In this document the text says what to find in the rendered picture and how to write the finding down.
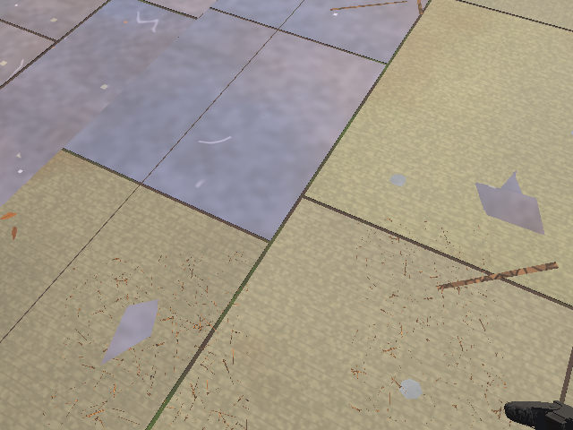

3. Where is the robot right hand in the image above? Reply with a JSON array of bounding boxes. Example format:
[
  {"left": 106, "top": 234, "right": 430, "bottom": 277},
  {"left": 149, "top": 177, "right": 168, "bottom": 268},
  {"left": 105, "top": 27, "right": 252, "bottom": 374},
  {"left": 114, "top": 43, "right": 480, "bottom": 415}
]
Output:
[{"left": 504, "top": 400, "right": 573, "bottom": 430}]

